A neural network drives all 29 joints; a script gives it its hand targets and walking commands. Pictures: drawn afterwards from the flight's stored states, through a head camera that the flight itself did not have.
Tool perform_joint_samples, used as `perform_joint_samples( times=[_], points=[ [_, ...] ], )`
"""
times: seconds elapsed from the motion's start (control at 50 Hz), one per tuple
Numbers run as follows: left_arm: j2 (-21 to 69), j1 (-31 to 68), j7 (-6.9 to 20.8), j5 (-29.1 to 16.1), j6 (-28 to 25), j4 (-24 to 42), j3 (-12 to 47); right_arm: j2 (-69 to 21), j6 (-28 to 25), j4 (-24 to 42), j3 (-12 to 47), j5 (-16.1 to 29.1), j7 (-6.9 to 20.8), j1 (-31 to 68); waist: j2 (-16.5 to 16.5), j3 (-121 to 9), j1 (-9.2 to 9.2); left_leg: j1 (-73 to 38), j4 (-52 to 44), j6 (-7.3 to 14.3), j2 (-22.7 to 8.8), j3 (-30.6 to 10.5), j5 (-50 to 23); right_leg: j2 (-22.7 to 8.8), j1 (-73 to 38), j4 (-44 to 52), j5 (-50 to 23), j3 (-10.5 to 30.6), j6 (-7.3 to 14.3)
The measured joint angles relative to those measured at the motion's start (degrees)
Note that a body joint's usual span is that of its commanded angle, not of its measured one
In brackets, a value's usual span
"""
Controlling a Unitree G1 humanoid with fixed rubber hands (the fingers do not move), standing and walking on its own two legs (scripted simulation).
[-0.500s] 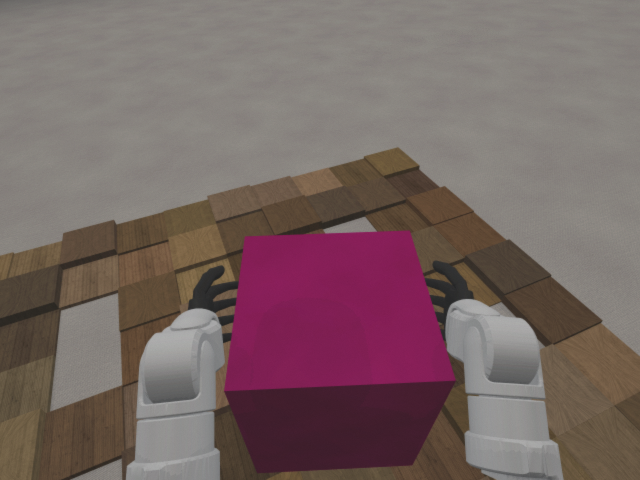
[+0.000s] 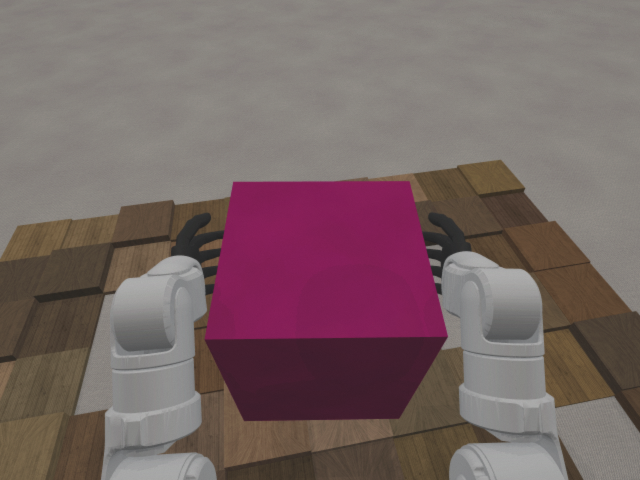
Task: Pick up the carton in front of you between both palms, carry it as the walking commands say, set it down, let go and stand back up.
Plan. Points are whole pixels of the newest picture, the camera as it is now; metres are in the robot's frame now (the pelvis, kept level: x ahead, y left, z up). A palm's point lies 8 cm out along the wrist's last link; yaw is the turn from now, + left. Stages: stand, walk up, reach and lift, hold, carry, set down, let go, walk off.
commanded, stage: carry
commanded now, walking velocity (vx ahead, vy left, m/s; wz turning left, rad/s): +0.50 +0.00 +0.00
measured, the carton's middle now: (321, 308) +0.32 -0.02 +0.06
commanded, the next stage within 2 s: none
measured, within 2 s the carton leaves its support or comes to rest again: neither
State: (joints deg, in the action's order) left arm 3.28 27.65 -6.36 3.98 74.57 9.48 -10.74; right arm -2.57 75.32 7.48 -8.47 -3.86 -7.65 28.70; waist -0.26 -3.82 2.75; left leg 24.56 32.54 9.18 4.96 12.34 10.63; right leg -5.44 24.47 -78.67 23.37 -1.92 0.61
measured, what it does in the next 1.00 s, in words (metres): climbs: right foot, then left foot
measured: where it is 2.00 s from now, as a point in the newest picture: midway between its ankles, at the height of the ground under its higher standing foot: (357, 224)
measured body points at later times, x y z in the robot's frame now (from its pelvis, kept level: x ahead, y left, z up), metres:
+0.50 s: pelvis +0.28 -0.06 +0.02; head +0.32 -0.08 +0.47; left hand +0.64 +0.10 +0.13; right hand +0.67 -0.20 +0.12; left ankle +0.20 +0.04 -0.61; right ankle +0.32 -0.13 -0.71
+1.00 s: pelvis +0.59 -0.08 +0.05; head +0.60 -0.09 +0.50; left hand +0.97 +0.06 +0.19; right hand +0.96 -0.25 +0.18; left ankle +0.53 +0.04 -0.68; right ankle +0.68 -0.19 -0.65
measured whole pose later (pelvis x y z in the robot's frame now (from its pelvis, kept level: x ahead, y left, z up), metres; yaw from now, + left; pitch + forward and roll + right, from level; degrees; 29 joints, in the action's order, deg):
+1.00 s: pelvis +0.59 -0.08 +0.05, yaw +2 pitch +5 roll +1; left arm 1.1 39.2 -6.8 4.5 69.9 -4.0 -14.1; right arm -0.2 69.1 -7.2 -11.0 -2.2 -8.5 39.7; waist 0.3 -4.1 4.7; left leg 12.7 26.5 10.8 -1.0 4.3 19.1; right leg -2.5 34.7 -44.2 15.6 -2.3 -0.1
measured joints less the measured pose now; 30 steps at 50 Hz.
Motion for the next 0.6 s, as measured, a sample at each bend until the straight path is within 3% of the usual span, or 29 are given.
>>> perform_joint_samples(
  times=[0.08,0.2,0.28,0.34,0.4,0.44,0.48,0.54,0.6],
  points=[
    [-0.67,5.56,0.01,0.65,-1.05,-7.10,-1.38,2.12,-1.21,-7.21,-0.80,1.20,-0.13,5.18,-0.60,-0.32,0.08,-3.88,-5.07,-0.70,-0.24,-1.85,0.45,-0.97,10.78,10.71,-3.89,0.83,0.07],
    [-1.74,8.29,0.02,0.35,-4.05,-13.76,-2.19,2.46,-4.00,-14.89,-2.11,0.75,-0.09,9.36,-1.05,-1.07,-0.31,-11.05,-11.13,-2.84,-1.36,-4.06,2.52,-1.32,14.58,29.59,-11.47,-0.88,-0.57],
    [-2.60,8.98,0.02,-0.08,-4.97,-15.07,-2.78,2.47,-5.72,-17.53,-1.49,0.72,-0.09,10.63,-0.63,-0.71,0.22,-14.86,-10.59,-4.39,-2.12,-5.00,3.33,0.25,12.03,39.34,-14.88,-2.77,0.32],
    [-2.48,9.22,0.00,0.03,-5.18,-15.53,-3.11,2.60,-6.13,-17.87,-1.23,0.86,-0.09,10.49,-1.56,-1.54,0.56,-17.11,-7.63,-5.89,-3.58,-6.43,8.56,3.09,7.44,46.71,-16.34,-5.33,1.68],
    [-0.79,10.47,-0.07,1.31,-6.98,-17.17,-2.30,4.65,-6.28,-17.06,-2.09,2.18,0.01,10.30,-4.05,-1.00,-1.67,-11.12,10.38,-7.22,-6.39,-8.44,12.55,5.72,3.64,47.19,-4.33,-7.01,1.84],
    [0.06,10.20,-0.76,1.61,-7.82,-17.17,-1.23,5.17,-6.28,-16.51,-3.30,2.62,0.10,10.23,-3.39,0.18,-3.64,-2.74,28.19,-7.65,-5.00,-10.41,15.97,6.00,2.80,46.49,-3.07,-6.61,3.19],
    [0.42,8.63,-1.39,0.63,-8.11,-15.09,-0.77,4.71,-5.67,-15.02,-4.30,2.21,0.12,10.39,-2.80,1.76,-4.91,4.30,37.51,-7.47,-4.46,-10.68,15.67,5.88,0.62,47.55,-2.68,-6.00,3.01],
    [0.02,6.43,-2.20,-1.11,-7.56,-9.23,-0.81,3.27,-5.31,-11.33,-4.38,1.63,0.13,10.53,-2.00,4.16,-5.65,11.41,36.05,-7.62,-5.28,-10.49,14.91,5.54,-3.68,49.86,-1.08,-5.36,2.89],
    [0.01,6.27,-2.23,-1.89,-7.14,-5.90,-2.20,1.75,-5.39,-7.71,-4.06,0.70,0.14,9.69,-1.01,4.67,-5.90,13.91,23.49,-8.41,-6.40,-9.75,13.70,5.21,-7.93,51.90,1.07,-5.17,2.84]
  ],
)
